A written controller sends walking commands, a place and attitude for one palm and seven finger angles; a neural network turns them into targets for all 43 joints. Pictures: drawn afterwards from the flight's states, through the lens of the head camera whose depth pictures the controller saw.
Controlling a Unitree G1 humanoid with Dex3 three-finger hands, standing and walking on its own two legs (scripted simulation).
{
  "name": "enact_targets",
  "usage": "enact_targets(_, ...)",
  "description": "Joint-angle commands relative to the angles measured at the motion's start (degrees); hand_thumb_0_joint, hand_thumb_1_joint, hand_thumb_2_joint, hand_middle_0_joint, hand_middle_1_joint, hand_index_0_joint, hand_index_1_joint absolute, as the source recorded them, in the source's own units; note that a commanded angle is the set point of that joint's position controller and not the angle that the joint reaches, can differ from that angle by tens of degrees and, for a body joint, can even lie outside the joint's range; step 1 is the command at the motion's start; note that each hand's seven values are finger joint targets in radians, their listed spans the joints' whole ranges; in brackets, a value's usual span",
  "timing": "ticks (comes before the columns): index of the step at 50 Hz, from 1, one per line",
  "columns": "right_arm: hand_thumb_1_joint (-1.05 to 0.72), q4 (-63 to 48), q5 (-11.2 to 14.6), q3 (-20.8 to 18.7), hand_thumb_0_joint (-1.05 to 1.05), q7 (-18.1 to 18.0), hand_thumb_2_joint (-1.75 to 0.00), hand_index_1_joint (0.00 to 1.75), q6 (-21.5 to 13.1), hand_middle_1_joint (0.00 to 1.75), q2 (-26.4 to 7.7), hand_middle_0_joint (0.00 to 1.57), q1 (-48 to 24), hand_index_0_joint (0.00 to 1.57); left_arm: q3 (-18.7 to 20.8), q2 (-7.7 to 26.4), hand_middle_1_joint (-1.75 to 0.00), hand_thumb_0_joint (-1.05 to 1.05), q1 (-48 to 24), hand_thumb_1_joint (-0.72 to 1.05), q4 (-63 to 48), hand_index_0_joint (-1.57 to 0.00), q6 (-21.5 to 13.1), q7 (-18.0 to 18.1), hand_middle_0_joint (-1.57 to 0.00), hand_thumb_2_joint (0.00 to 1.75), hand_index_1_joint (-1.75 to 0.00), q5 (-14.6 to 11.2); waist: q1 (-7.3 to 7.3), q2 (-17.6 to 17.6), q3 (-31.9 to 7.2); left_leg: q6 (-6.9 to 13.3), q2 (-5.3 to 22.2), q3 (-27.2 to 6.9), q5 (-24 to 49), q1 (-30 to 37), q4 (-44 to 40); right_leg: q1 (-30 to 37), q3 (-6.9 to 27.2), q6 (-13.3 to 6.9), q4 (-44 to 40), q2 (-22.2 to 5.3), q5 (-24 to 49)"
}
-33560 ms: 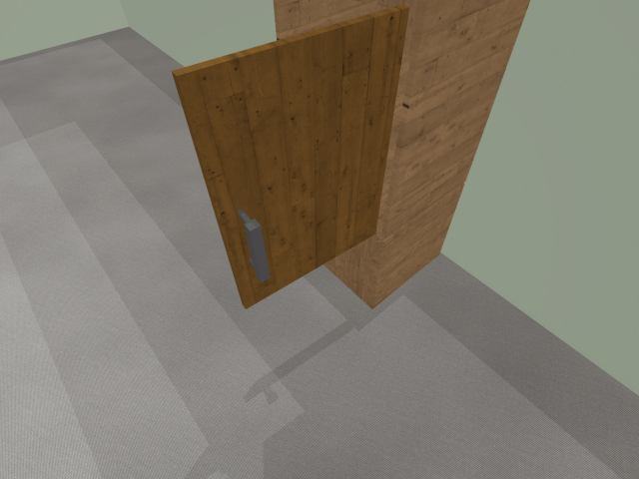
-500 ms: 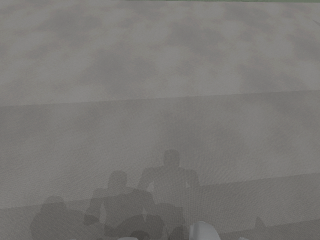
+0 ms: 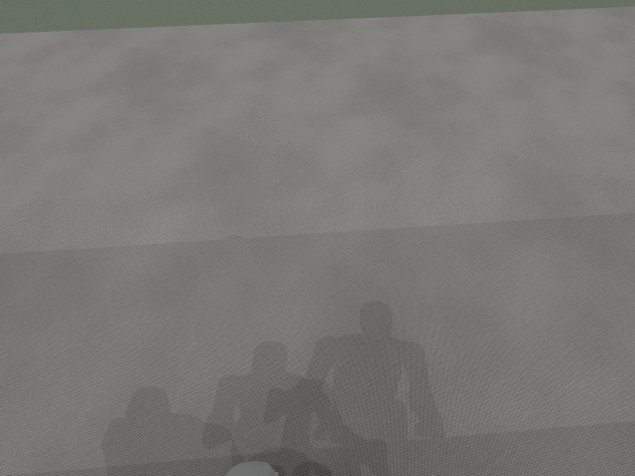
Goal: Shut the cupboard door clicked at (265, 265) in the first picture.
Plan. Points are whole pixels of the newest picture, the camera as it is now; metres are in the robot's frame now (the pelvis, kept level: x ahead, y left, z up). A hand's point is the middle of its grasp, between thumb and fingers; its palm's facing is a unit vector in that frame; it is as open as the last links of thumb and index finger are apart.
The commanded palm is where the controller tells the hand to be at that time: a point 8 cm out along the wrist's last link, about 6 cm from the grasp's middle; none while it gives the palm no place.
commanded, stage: turn to face it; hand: left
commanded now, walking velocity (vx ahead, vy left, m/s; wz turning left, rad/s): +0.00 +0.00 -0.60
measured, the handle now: out of the picture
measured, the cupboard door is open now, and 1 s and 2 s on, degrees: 53 53 53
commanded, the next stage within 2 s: none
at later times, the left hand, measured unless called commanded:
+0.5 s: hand (187, 446) +0.18 +0.21 -0.17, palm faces -0.23 -0.95 -0.21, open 7.3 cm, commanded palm none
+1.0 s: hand (258, 398) +0.25 +0.11 -0.18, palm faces -0.53 -0.82 -0.19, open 7.3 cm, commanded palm none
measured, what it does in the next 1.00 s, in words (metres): steps on the spot, turning right: left foot, then right foot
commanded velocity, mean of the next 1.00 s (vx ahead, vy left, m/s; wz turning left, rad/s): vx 0.00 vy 0.00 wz -0.60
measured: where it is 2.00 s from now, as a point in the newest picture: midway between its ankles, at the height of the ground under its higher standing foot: outside the picture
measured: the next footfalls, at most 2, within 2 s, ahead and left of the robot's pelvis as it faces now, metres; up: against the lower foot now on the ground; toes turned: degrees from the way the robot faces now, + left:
left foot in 0.22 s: +0.11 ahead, +0.13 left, +0.00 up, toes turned -7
right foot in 0.62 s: +0.04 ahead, -0.13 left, +0.00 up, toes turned -29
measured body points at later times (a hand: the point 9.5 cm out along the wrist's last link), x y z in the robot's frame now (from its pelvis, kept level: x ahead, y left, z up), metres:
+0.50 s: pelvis +0.04 +0.02 +0.00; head +0.08 +0.03 +0.45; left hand +0.19 +0.26 -0.15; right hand +0.05 -0.24 -0.13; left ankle +0.07 +0.13 -0.74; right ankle +0.00 -0.11 -0.69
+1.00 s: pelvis +0.07 +0.00 -0.01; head +0.11 -0.01 +0.44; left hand +0.28 +0.16 -0.16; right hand +0.00 -0.27 -0.14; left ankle +0.15 +0.10 -0.73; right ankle +0.01 -0.11 -0.74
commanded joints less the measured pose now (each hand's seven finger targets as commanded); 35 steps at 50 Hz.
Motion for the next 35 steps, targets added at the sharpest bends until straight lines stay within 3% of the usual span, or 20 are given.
enact_targets(1, -0.9, -3.63, -0.2, -0.55, 0.0, -0.29, -0.9, 0.3, 0.26, 0.3, -0.37, 0.2, 1.93, 0.2, 1.98, 9.0, -0.3, 0.0, 4.86, 0.9, -0.91, -0.2, -0.01, -0.19, -0.2, 0.9, -0.3, 0.58, 0.43, -7.04, -8.83, -1.25, -0.26, 0.98, 4.28, -0.65, -4.83, 8.47, 14.71, -7.95, -6.74, -12.07, 39.06)
enact_targets(3, -0.9, -4.91, -0.01, -0.73, 0.0, -0.36, -0.9, 0.3, 0.4, 0.3, -1.28, 0.2, -0.28, 0.2, 2.38, 10.21, -0.3, 0.0, 4.68, 0.9, -0.91, -0.2, 0.53, -0.21, -0.2, 0.9, -0.3, 0.64, 0.65, -6.4, -9.19, -1.24, -0.24, 0.12, 4.38, -1.25, -6.93, 9.26, 17.27, -8.33, -6.71, -12.1, 34.21)
enact_targets(6, -0.9, -6.44, 0.29, -1.0, 0.0, -0.67, -0.9, 0.3, 0.34, 0.3, -2.62, 0.2, -2.31, 0.2, 3.16, 11.31, -0.3, 0.0, 3.04, 0.9, -1.58, -0.2, 1.61, -0.37, -0.2, 0.9, -0.3, 0.59, 0.29, -8.21, -8.35, -0.95, -0.36, -1.12, 6.23, 3.55, -13.52, 5.01, 19.54, -7.42, -6.21, -11.2, 23.5)
enact_targets(8, -0.9, -6.01, 0.43, -1.15, 0.0, -0.9, -0.9, 0.3, -0.17, 0.3, -3.53, 0.2, -0.07, 0.2, 3.32, 11.05, -0.3, 0.0, 1.1, 0.9, -2.08, -0.2, 2.25, -0.47, -0.2, 0.9, -0.3, 0.35, -1.45, -8.29, -7.93, -0.75, -0.49, -1.4, 11.8, 11.8, -23.37, -0.82, 19.69, -4.77, -4.06, -9.13, 15.82)
enact_targets(9, -0.9, -5.63, 0.34, -1.34, 0.0, -1.19, -0.9, 0.3, -0.69, 0.3, -5.15, 0.2, 1.53, 0.2, 3.07, 9.99, -0.3, 0.0, 0.59, 0.9, -2.68, -0.2, 2.56, -0.61, -0.2, 0.9, -0.3, 0.05, -2.23, -5.17, -7.99, -0.29, 1.77, -2.13, 14.89, 18.86, -29.34, -6.26, 17.81, -2.41, -1.32, -6.1, 9.47)
enact_targets(10, -0.9, -5.93, -0.19, -1.97, 0.0, -1.46, -0.9, 0.3, -1.15, 0.3, -9.19, 0.2, 1.89, 0.2, 2.57, 7.4, -0.3, 0.0, 2.07, 0.9, -3.22, -0.2, 2.93, -0.88, -0.2, 0.9, -0.3, -0.42, -2.07, 5.91, -8.04, 3.21, 11.85, -12.58, 17.84, 23.68, -34.31, -14.0, 12.83, 0.62, 5.73, 1.08, -4.32)
enact_targets(11, -0.9, -6.91, -0.73, -2.72, 0.0, -1.68, -0.9, 0.3, -0.96, 0.3, -12.92, 0.2, 2.65, 0.2, 2.3, 6.29, -0.3, 0.0, 2.45, 0.9, -3.92, -0.2, 3.09, -1.26, -0.2, 0.9, -0.3, -0.63, -2.37, 15.78, -7.89, 9.54, 23.75, -22.65, 23.98, 22.69, -37.97, -17.47, 5.35, 3.36, 19.06, 4.59, -22.92)
enact_targets(12, -0.9, -7.7, -0.73, -2.54, 0.0, -1.8, -0.9, 0.3, -0.32, 0.3, -12.68, 0.2, 1.21, 0.2, 2.42, 8.14, -0.3, 0.0, 1.71, 0.9, -4.42, -0.2, 3.36, -1.35, -0.2, 0.9, -0.3, -0.14, -1.98, 10.99, -5.51, 12.68, 25.62, -20.97, 23.57, 17.14, -37.73, -15.42, 6.52, 3.57, 27.23, 1.66, -23.29)
enact_targets(14, -0.9, -9.28, -1.06, -1.66, 0.0, -2.05, -0.9, 0.3, -0.45, 0.3, -10.07, 0.2, -4.07, 0.2, 3.41, 8.88, -0.3, 0.0, 2.77, 0.9, -3.49, -0.2, 4.33, -2.2, -0.2, 0.9, -0.3, 0.8, 0.63, 10.34, -3.12, 12.12, 21.34, -15.55, 24.14, 12.72, -38.58, -16.25, 5.71, 4.65, 36.28, 0.92, -18.87)
enact_targets(16, -0.9, -10.21, -0.97, -1.25, 0.0, -1.99, -0.9, 0.3, -0.2, 0.3, -9.29, 0.2, -6.14, 0.2, 3.68, 8.92, -0.3, 0.0, 3.22, 0.9, -3.4, -0.2, 5.01, -2.84, -0.2, 0.9, -0.3, 0.67, 1.65, 9.93, -2.21, 10.69, 18.68, -8.59, 23.16, 10.79, -37.94, -15.39, 5.11, 5.39, 38.53, -0.43, -15.59)
enact_targets(18, -0.9, -10.22, -0.91, -1.4, 0.0, -1.87, -0.9, 0.3, -0.25, 0.3, -9.11, 0.2, -5.79, 0.2, 3.47, 8.16, -0.3, 0.0, 3.0, 0.9, -3.9, -0.2, 5.38, -3.28, -0.2, 0.9, -0.3, 0.54, 1.74, 9.41, -2.78, 9.61, 16.79, -4.4, 23.69, 12.02, -37.34, -15.14, 3.39, 6.02, 37.25, -0.62, -13.17)
enact_targets(22, -0.9, -8.71, -0.91, -2.2, 0.0, -1.59, -0.9, 0.3, -0.31, 0.3, -9.86, 0.2, -1.84, 0.2, 2.79, 7.31, -0.3, 0.0, -1.38, 0.9, -6.27, -0.2, 5.3, -3.61, -0.2, 0.9, -0.3, 0.55, -0.23, 10.64, -4.15, 10.07, 18.17, -0.81, 29.63, 16.62, -35.02, -13.61, 0.98, 6.4, 26.91, -1.59, -11.97)
enact_targets(26, -0.9, -8.12, -1.06, -3.07, 0.0, -1.03, -0.9, 0.3, -0.04, 0.3, -11.61, 0.2, -0.65, 0.2, 2.36, 7.05, -0.3, 0.0, -2.6, 0.9, -7.24, -0.2, 4.74, -3.71, -0.2, 0.9, -0.3, 0.61, -0.93, 12.75, -5.64, 9.11, 18.76, 2.39, 35.17, 17.59, -30.35, -8.37, -1.93, 5.3, 17.2, 0.15, -11.47)
enact_targets(27, -0.9, -8.09, -1.0, -3.3, 0.0, -0.85, -0.9, 0.3, 0.07, 0.3, -11.85, 0.2, -0.54, 0.2, 2.24, 7.52, -0.3, 0.0, -2.42, 0.9, -7.43, -0.2, 4.52, -3.65, -0.2, 0.9, -0.3, 0.65, -0.82, 13.03, -5.73, 8.39, 18.87, 3.14, 35.9, 17.4, -28.61, -6.56, -2.5, 4.86, 14.65, 0.63, -10.4)
enact_targets(29, -0.9, -8.54, -0.72, -3.51, 0.0, -0.61, -0.9, 0.3, 0.24, 0.3, -12.39, 0.2, -2.28, 0.2, 2.65, 8.83, -0.3, 0.0, 1.25, 0.9, -6.63, -0.2, 4.09, -3.61, -0.2, 0.9, -0.3, 0.65, 1.79, 10.76, -6.99, 5.18, 17.57, 5.68, 32.34, 13.11, -21.77, 2.23, -2.56, 3.68, 4.75, 0.91, -1.38)
enact_targets(30, -0.9, -9.11, -0.25, -3.49, 0.0, -0.28, -0.9, 0.3, 0.25, 0.3, -11.46, 0.2, -2.75, 0.2, 3.21, 12.01, -0.3, 0.0, 5.74, 0.9, -5.34, -0.2, 3.33, -3.37, -0.2, 0.9, -0.3, 0.86, 4.24, 3.54, -9.42, 1.96, 14.31, 8.52, 25.82, 8.31, -11.91, 10.7, 2.34, 2.12, -2.72, -2.7, 8.79)
enact_targets(31, -0.9, -11.83, 0.11, -2.21, 0.0, 0.05, -0.9, 0.3, 0.29, 0.3, -6.31, 0.2, -3.58, 0.2, 4.5, 19.11, -0.3, 0.0, 8.64, 0.9, -4.52, -0.2, 2.43, -2.49, -0.2, 0.9, -0.3, 1.38, 5.65, -17.22, -10.13, -1.81, 4.97, 11.12, -4.99, -8.46, 2.53, 20.5, 23.61, -4.13, -6.47, -17.48, 28.8)
enact_targets(32, -0.9, -13.06, -0.08, -2.0, 0.0, -0.45, -0.9, 0.3, 0.99, 0.3, -7.5, 0.2, -5.45, 0.2, 4.65, 20.72, -0.3, 0.0, 10.19, 0.9, -4.04, -0.2, 2.69, -1.55, -0.2, 0.9, -0.3, 0.37, 6.39, -16.77, -10.13, -2.1, 3.57, 3.2, -11.76, -11.15, 11.71, 16.72, 27.43, -9.48, -5.37, -22.75, 39.04)
enact_targets(33, -0.9, -12.68, 0.18, -1.94, 0.0, -0.64, -0.9, 0.3, 1.46, 0.3, -7.36, 0.2, -5.28, 0.2, 4.34, 19.93, -0.3, 0.0, 8.22, 0.9, -4.7, -0.2, 2.97, -1.11, -0.2, 0.9, -0.3, 0.37, 5.11, -11.41, -8.65, -1.72, 4.82, -0.86, -8.51, -12.57, 15.68, 14.52, 24.52, -11.19, -6.06, -21.81, 30.25)
enact_targets(35, -0.9, -11.59, -0.09, -2.13, 0.0, -0.7, -0.9, 0.3, 1.29, 0.3, -8.49, 0.2, -6.5, 0.2, 3.58, 16.33, -0.3, 0.0, 1.32, 0.9, -6.48, -0.2, 3.17, -0.59, -0.2, 0.9, -0.3, 0.33, 2.94, -12.66, -5.64, -2.51, 5.95, -2.52, -1.91, -14.96, 16.3, 11.53, 22.75, -9.32, -6.48, -16.51, 23.9)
